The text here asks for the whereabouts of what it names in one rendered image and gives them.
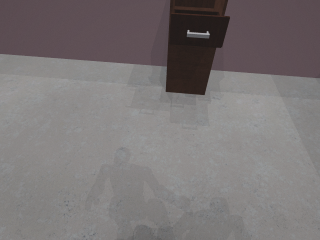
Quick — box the handle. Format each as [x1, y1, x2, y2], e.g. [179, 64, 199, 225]
[187, 30, 210, 39]

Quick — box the cabinet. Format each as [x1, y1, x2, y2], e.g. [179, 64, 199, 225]
[165, 0, 228, 95]

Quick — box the drawer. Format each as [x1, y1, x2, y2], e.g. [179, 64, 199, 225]
[169, 9, 230, 48]

